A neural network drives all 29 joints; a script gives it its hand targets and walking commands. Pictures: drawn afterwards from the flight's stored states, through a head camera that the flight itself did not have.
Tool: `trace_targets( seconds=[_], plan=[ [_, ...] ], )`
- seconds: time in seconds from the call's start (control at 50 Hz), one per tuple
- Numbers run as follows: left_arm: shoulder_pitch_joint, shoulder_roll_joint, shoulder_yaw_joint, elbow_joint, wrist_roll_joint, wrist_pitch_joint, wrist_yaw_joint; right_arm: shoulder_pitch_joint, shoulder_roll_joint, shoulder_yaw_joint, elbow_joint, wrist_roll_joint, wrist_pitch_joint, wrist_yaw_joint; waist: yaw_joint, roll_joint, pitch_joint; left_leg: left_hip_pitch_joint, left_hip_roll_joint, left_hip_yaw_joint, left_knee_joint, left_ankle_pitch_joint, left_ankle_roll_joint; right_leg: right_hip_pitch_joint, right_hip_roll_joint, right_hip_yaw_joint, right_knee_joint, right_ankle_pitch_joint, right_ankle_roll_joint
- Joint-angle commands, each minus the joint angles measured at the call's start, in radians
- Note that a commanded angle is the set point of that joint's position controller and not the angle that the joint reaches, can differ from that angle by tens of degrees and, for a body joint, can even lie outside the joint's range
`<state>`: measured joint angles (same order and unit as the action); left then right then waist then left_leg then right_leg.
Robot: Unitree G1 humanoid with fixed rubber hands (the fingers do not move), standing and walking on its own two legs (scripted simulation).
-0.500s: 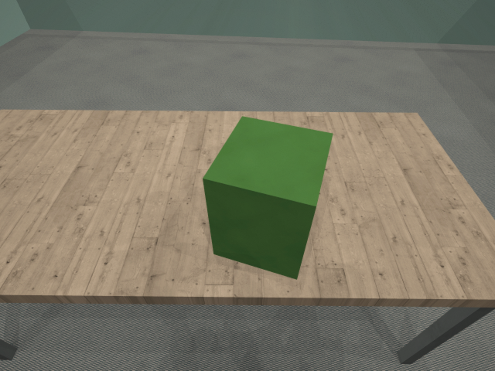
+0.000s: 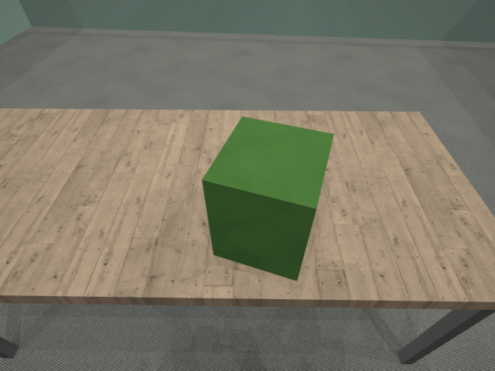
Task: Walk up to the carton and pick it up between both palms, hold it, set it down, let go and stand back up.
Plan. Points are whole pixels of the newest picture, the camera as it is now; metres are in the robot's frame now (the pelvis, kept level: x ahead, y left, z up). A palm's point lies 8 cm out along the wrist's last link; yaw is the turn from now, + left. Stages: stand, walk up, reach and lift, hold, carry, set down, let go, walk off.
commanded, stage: stand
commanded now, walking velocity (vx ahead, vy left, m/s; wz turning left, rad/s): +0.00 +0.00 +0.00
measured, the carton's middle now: (269, 198) +0.47 -0.04 -0.02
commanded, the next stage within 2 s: none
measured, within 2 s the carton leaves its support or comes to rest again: neither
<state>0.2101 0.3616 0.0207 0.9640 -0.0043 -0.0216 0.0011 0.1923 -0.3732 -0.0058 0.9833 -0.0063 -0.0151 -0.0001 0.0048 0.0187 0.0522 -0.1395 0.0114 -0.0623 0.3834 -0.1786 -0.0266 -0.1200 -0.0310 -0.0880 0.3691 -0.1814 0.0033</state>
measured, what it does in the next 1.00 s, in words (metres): stands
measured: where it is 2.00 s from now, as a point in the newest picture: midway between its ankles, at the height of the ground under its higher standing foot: outside the picture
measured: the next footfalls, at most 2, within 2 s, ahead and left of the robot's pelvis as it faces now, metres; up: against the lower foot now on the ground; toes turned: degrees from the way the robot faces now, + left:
none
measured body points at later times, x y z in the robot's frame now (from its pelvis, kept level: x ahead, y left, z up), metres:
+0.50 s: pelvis +0.01 +0.00 +0.00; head +0.01 -0.01 +0.45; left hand +0.08 +0.31 -0.12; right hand +0.08 -0.31 -0.13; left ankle +0.02 +0.14 -0.75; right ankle +0.02 -0.12 -0.75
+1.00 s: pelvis +0.01 +0.00 +0.00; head +0.01 -0.01 +0.45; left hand +0.08 +0.30 -0.12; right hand +0.08 -0.31 -0.13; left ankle +0.02 +0.14 -0.75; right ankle +0.02 -0.12 -0.75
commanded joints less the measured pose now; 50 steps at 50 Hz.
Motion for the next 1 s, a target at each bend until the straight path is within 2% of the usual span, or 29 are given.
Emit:
trace_targets(
  seconds=[0.0,0.02,0.22,0.24,0.4,0.42,0.48,0.9,0.98],
  plan=[
    [-0.029,0.198,0.05,-0.053,-0.004,-0.019,0.009,-0.029,-0.195,-0.041,-0.057,0.002,-0.021,-0.012,-0.001,0.0,-0.03,-0.059,0.098,-0.074,-0.074,0.073,0.046,0.038,-0.116,0.111,-0.084,-0.017,-0.025],
    [-0.032,0.201,0.053,-0.051,-0.003,-0.02,0.012,-0.03,-0.189,-0.039,-0.057,0.001,-0.021,-0.013,0.0,-0.014,-0.029,-0.06,0.099,-0.075,-0.076,0.079,0.044,0.042,-0.115,0.113,-0.081,-0.022,-0.024],
    [-0.047,0.188,0.05,-0.024,-0.004,-0.018,0.012,-0.036,-0.194,-0.04,-0.035,0.004,-0.019,-0.018,-0.001,-0.004,-0.032,-0.048,0.102,-0.075,-0.078,0.086,0.043,0.039,-0.117,0.11,-0.096,-0.013,-0.024],
    [-0.045,0.191,0.049,-0.022,-0.003,-0.019,0.012,-0.028,-0.186,-0.039,-0.033,0.002,-0.017,-0.018,-0.001,-0.019,-0.021,-0.048,0.101,-0.072,-0.081,0.094,0.041,0.037,-0.114,0.107,-0.089,-0.014,-0.022],
    [-0.048,0.19,0.055,-0.004,-0.003,-0.016,0.013,-0.027,-0.184,-0.038,-0.023,0.004,-0.017,-0.02,0.0,0.003,-0.023,-0.046,0.102,-0.068,-0.083,0.096,0.038,0.038,-0.118,0.111,-0.094,-0.017,-0.021],
    [-0.043,0.187,0.054,-0.002,-0.006,-0.017,0.013,-0.03,-0.186,-0.038,-0.021,0.005,-0.018,-0.019,0.003,-0.011,-0.028,-0.049,0.103,-0.072,-0.085,0.105,0.037,0.045,-0.116,0.106,-0.097,-0.012,-0.021],
    [-0.059,0.183,0.055,0.001,-0.003,-0.018,0.012,-0.024,-0.187,-0.04,-0.018,0.003,-0.019,-0.021,-0.005,-0.01,-0.025,-0.043,0.103,-0.068,-0.086,0.092,0.04,0.036,-0.121,0.112,-0.098,-0.008,-0.023],
    [-0.054,0.172,0.058,0.031,-0.005,-0.016,0.015,-0.025,-0.181,-0.039,0.006,0.004,-0.016,-0.026,0.002,-0.013,-0.031,-0.027,0.105,-0.061,-0.09,0.122,0.033,0.048,-0.119,0.105,-0.098,0.033,-0.023],
    [-0.061,0.173,0.058,0.034,-0.004,-0.014,0.014,-0.018,-0.178,-0.039,0.013,0.006,-0.018,-0.027,-0.001,-0.019,-0.028,-0.023,0.104,-0.061,-0.091,0.119,0.031,0.043,-0.117,0.107,-0.106,0.006,-0.023]
  ],
)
